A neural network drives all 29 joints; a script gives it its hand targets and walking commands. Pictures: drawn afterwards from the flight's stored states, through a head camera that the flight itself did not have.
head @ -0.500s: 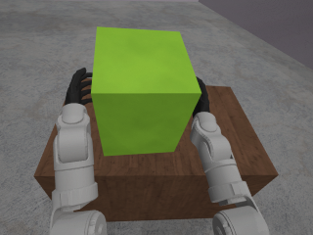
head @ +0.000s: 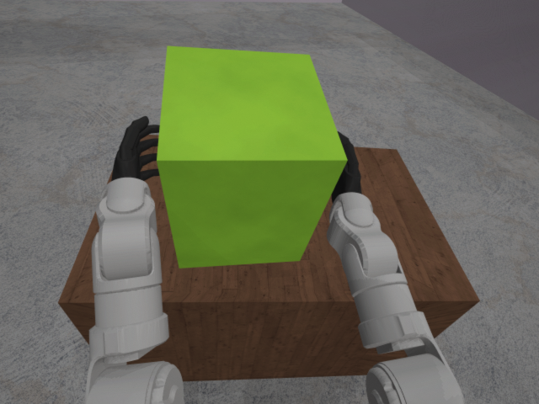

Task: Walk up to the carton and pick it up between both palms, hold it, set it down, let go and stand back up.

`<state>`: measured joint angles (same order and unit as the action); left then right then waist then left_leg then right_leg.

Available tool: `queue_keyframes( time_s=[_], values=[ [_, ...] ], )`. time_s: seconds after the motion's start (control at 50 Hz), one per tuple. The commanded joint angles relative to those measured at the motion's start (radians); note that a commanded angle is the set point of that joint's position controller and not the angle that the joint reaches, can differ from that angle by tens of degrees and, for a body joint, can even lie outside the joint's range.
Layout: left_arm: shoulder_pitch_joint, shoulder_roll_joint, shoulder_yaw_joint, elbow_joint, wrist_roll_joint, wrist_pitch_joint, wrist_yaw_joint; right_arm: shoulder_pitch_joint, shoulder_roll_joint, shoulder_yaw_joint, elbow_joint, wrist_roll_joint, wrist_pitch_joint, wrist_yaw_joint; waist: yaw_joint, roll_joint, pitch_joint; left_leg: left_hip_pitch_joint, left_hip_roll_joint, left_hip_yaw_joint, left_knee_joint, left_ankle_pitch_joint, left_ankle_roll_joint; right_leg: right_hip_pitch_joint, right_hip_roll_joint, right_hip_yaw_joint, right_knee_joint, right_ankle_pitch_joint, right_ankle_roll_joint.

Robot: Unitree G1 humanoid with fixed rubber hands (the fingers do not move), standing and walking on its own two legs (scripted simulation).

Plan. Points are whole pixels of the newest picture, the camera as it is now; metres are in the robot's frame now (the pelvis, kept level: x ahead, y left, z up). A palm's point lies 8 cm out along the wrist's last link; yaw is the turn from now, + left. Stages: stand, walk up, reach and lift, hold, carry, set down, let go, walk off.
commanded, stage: hold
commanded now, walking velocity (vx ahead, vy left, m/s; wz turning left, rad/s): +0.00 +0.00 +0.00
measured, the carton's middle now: (241, 166) +0.42 +0.01 +0.15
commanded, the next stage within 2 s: set down in 0.42 s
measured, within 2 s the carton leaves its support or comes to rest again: neither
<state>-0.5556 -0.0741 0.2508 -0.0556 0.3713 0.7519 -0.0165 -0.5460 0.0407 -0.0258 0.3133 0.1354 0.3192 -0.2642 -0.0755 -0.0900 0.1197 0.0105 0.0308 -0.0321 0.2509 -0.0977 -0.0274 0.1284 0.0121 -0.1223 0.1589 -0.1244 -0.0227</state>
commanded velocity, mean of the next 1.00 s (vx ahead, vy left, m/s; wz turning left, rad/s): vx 0.00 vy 0.00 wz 0.00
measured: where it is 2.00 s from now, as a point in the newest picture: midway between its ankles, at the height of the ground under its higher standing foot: outside the picture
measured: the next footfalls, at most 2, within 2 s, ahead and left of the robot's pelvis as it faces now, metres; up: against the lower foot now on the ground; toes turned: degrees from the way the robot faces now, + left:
none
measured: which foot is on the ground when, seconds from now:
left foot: down 0.00-1.00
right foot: down 0.00-1.00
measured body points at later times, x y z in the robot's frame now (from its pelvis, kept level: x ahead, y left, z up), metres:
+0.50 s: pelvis +0.00 +0.00 +0.00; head -0.02 +0.04 +0.45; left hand +0.37 +0.16 +0.18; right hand +0.36 -0.13 +0.17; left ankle +0.04 +0.13 -0.75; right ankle -0.01 -0.10 -0.75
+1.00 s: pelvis +0.02 +0.00 +0.00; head +0.04 +0.03 +0.45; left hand +0.39 +0.15 +0.10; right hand +0.38 -0.14 +0.10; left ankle +0.04 +0.13 -0.75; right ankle -0.01 -0.10 -0.75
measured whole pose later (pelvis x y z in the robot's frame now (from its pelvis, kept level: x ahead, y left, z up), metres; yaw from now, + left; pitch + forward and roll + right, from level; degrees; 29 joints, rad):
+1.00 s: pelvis +0.02 +0.00 +0.00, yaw +0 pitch -8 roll +0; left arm -0.45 -0.13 0.30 0.22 0.38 0.31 -0.04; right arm -0.44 0.12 -0.16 0.52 -0.06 -0.11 -0.17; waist -0.03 -0.09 0.17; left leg 0.06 0.02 -0.01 0.15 -0.07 -0.02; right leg 0.14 0.00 -0.12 0.12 -0.13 -0.02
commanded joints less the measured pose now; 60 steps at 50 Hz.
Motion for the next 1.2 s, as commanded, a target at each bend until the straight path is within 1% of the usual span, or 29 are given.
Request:
queue_keyframes(
  time_s=[0.0, 0.42, 0.52, 0.56, 0.6, 0.66, 0.72, 0.74, 0.78, 0.82, 0.86, 0.94, 0.96, 1.0, 1.02, 1.06, 1.08, 1.14, 1.18],
  values=[
    [-0.468, -0.339, -0.406, -0.103, -0.158, -0.053, -0.154, -0.585, 0.265, 0.275, -0.223, 0.048, -0.049, 0.088, -0.012, 0.108, -0.395, 0.147, -0.059, 0.057, 0.005, 0.197, -0.024, 0.029, 0.026, -0.012, 0.003, 0.222, 0.062],
    [-0.470, -0.340, -0.406, -0.105, -0.158, -0.054, -0.155, -0.588, 0.266, 0.274, -0.227, 0.047, -0.052, 0.088, -0.013, 0.109, -0.397, 0.149, -0.059, 0.057, 0.006, 0.199, -0.024, 0.030, 0.026, -0.012, 0.004, 0.225, 0.063],
    [-0.462, -0.344, -0.400, -0.118, -0.146, -0.092, -0.169, -0.598, 0.274, 0.267, -0.263, 0.029, -0.098, 0.085, -0.012, 0.113, -0.413, 0.154, -0.064, 0.059, 0.007, 0.196, -0.023, 0.056, 0.029, -0.019, 0.014, 0.264, 0.071],
    [-0.445, -0.341, -0.383, -0.105, -0.130, -0.126, -0.181, -0.587, 0.275, 0.253, -0.267, 0.007, -0.136, 0.089, -0.009, 0.117, -0.406, 0.145, -0.066, 0.062, -0.004, 0.163, -0.022, 0.071, 0.028, -0.023, 0.017, 0.269, 0.076],
    [-0.413, -0.332, -0.348, -0.068, -0.105, -0.171, -0.194, -0.556, 0.271, 0.223, -0.245, -0.029, -0.185, 0.102, -0.003, 0.118, -0.371, 0.113, -0.066, 0.069, -0.030, 0.084, -0.017, 0.082, 0.021, -0.025, 0.017, 0.237, 0.082],
    [-0.357, -0.310, -0.283, 0.013, -0.064, -0.232, -0.204, -0.487, 0.259, 0.160, -0.161, -0.093, -0.249, 0.134, 0.011, 0.108, -0.273, 0.054, -0.056, 0.079, -0.081, -0.050, -0.008, 0.067, 0.006, -0.024, 0.002, 0.113, 0.085],
    [-0.328, -0.297, -0.233, 0.077, -0.033, -0.287, -0.203, -0.432, 0.248, 0.106, -0.071, -0.148, -0.301, 0.166, 0.024, 0.091, -0.192, 0.049, -0.051, 0.089, -0.110, -0.105, -0.012, 0.007, 0.003, -0.022, -0.031, -0.039, 0.077],
    [-0.326, -0.292, -0.223, 0.093, -0.027, -0.307, -0.202, -0.416, 0.247, 0.093, -0.047, -0.165, -0.318, 0.175, 0.026, 0.087, -0.177, 0.051, -0.051, 0.092, -0.117, -0.111, -0.014, -0.003, 0.003, -0.020, -0.039, -0.061, 0.076],
    [-0.330, -0.284, -0.219, 0.110, -0.024, -0.351, -0.193, -0.391, 0.245, 0.081, -0.012, -0.191, -0.352, 0.190, 0.027, 0.077, -0.168, 0.059, -0.054, 0.094, -0.130, -0.110, -0.021, -0.005, 0.009, -0.021, -0.046, -0.057, 0.078],
    [-0.354, -0.288, -0.241, 0.114, -0.031, -0.410, -0.176, -0.378, 0.250, 0.087, 0.007, -0.210, -0.398, 0.199, 0.021, 0.070, -0.194, 0.077, -0.057, 0.092, -0.139, -0.083, -0.029, 0.012, 0.019, -0.023, -0.043, 0.015, 0.085],
    [-0.400, -0.307, -0.285, 0.119, -0.050, -0.485, -0.150, -0.392, 0.266, 0.113, 0.015, -0.214, -0.456, 0.201, 0.013, 0.071, -0.277, 0.110, -0.060, 0.082, -0.137, -0.003, -0.036, 0.056, 0.031, -0.024, -0.027, 0.170, 0.094],
    [-0.514, -0.432, -0.408, 0.110, -0.096, -0.629, -0.099, -0.449, 0.366, 0.206, 0.003, -0.208, -0.555, 0.192, 0.003, 0.125, -0.554, 0.200, -0.067, 0.056, -0.072, 0.338, -0.052, 0.134, 0.050, -0.002, 0.011, 0.526, 0.091],
    [-0.515, -0.466, -0.430, 0.114, -0.099, -0.654, -0.092, -0.444, 0.397, 0.229, 0.001, -0.211, -0.571, 0.188, 0.002, 0.137, -0.617, 0.190, -0.068, 0.050, -0.057, 0.407, -0.050, 0.144, 0.047, 0.005, 0.019, 0.593, 0.088],
    [-0.478, -0.510, -0.452, 0.138, -0.092, -0.684, -0.087, -0.411, 0.451, 0.270, 0.003, -0.223, -0.591, 0.179, 0.009, 0.151, -0.709, 0.139, -0.071, 0.043, -0.035, 0.495, -0.036, 0.177, 0.037, 0.021, 0.038, 0.701, 0.083],
    [-0.440, -0.518, -0.454, 0.150, -0.083, -0.683, -0.089, -0.391, 0.468, 0.289, -0.002, -0.225, -0.596, 0.176, 0.014, 0.149, -0.730, 0.110, -0.071, 0.041, -0.030, 0.515, -0.025, 0.207, 0.030, 0.028, 0.048, 0.748, 0.082],
    [-0.343, -0.507, -0.435, 0.176, -0.055, -0.660, -0.096, -0.345, 0.469, 0.320, 0.004, -0.221, -0.592, 0.171, 0.035, 0.138, -0.706, 0.060, -0.071, 0.037, -0.036, 0.522, 0.006, 0.285, 0.014, 0.039, 0.068, 0.826, 0.084],
    [-0.290, -0.494, -0.417, 0.181, -0.045, -0.638, -0.101, -0.320, 0.464, 0.337, 0.004, -0.208, -0.583, 0.169, 0.045, 0.118, -0.665, 0.049, -0.067, 0.033, -0.044, 0.512, 0.018, 0.309, 0.009, 0.044, 0.074, 0.844, 0.088],
    [-0.188, -0.435, -0.366, 0.160, -0.051, -0.554, -0.119, -0.255, 0.435, 0.377, -0.004, -0.144, -0.534, 0.151, 0.060, 0.051, -0.484, 0.052, -0.063, 0.022, -0.077, 0.432, 0.031, 0.323, 0.001, 0.052, 0.073, 0.822, 0.111],
    [-0.158, -0.407, -0.350, 0.127, -0.067, -0.505, -0.132, -0.232, 0.411, 0.399, -0.042, -0.110, -0.501, 0.132, 0.060, 0.004, -0.397, 0.060, -0.058, 0.017, -0.094, 0.387, 0.031, 0.297, -0.002, 0.053, 0.061, 0.789, 0.124]
  ],
)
